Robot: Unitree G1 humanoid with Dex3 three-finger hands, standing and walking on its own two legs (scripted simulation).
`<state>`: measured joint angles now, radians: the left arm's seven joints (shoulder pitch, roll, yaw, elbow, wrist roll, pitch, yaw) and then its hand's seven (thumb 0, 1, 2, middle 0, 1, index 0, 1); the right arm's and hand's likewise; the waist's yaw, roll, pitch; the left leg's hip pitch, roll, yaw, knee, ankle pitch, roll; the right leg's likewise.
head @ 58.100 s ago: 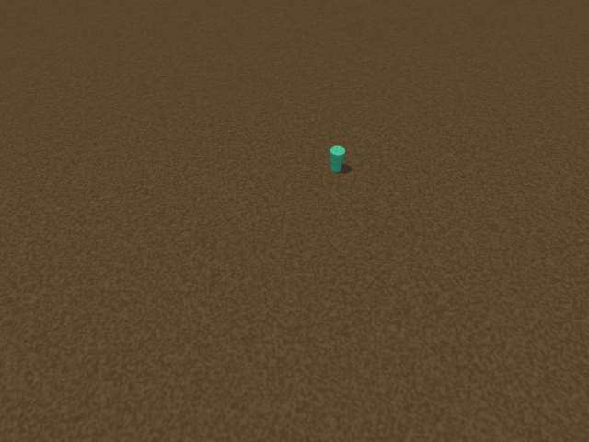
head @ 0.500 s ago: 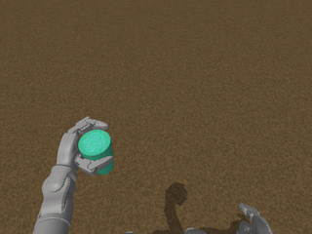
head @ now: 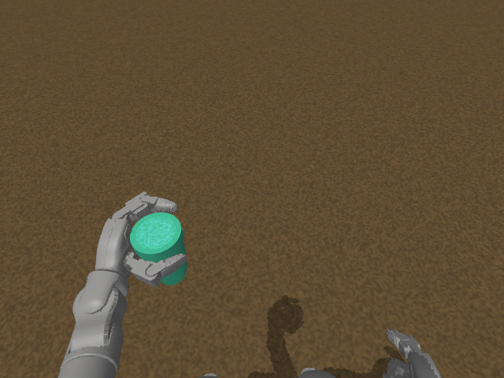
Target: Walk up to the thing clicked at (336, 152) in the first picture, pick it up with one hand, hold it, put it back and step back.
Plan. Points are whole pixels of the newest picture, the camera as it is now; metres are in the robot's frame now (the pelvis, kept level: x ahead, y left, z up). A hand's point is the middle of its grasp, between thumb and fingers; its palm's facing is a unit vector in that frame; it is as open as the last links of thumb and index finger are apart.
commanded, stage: crouch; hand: left
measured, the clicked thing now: (164, 253) +0.32 +0.15 +0.01
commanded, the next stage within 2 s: lower in 1.74 s
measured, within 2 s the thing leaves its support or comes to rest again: neither
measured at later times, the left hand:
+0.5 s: hand (186, 276) +0.36 +0.16 -0.19, palm faces -0.11 -0.99 -0.02, open 10.0 cm
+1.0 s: hand (199, 299) +0.38 +0.16 -0.39, palm faces -0.07 -1.00 -0.03, open 10.0 cm
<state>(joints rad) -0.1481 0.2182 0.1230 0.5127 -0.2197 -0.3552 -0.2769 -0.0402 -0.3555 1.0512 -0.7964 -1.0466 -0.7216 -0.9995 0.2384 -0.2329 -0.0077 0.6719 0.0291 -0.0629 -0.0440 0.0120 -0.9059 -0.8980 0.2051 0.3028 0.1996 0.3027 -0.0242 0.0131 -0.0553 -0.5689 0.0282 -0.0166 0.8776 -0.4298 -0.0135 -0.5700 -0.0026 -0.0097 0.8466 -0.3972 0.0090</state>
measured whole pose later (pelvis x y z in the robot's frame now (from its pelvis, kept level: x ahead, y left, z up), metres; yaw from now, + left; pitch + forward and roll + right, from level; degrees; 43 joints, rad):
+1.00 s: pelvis -0.08 +0.00 -0.35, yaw -2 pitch +32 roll -3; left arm -0.74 0.38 0.36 1.17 -0.06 -0.79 -0.25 -0.04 -0.36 1.06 -0.79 -1.06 -0.71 -1.01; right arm 0.11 -0.27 0.04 0.72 -0.12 -0.05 0.10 0.01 -0.91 -0.90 0.21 0.30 0.20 0.30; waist -0.16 -0.03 -0.11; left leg -2.10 -0.01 -0.09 2.24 -0.70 -0.04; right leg -2.09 -0.01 -0.03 2.19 -0.65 0.01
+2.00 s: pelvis -0.09 +0.01 -0.42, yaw -9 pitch +24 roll -11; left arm -0.77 0.63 0.39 1.29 -0.06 -0.87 -0.16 -0.03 -0.36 1.06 -0.78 -1.08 -0.71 -1.03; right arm 0.00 -0.35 0.27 0.65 -0.22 0.03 0.15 0.00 -0.91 -0.90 0.21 0.30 0.20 0.30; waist -0.27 -0.11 0.13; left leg -2.25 -0.02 -0.23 2.54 -0.72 -0.03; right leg -2.18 0.02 -0.14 2.37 -0.63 0.04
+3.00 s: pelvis -0.10 +0.03 -0.43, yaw -14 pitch +16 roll -19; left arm -0.80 0.89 0.37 1.55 -0.03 -1.09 -0.02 -0.02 -0.35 1.06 -0.78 -1.08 -0.70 -1.03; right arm -0.15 -0.37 0.54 0.56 -0.36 0.03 0.14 0.00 -0.90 -0.90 0.21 0.30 0.20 0.30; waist -0.33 -0.27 0.31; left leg -2.21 -0.02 -0.37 2.63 -0.74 -0.01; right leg -2.08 0.06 -0.25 2.34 -0.60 0.08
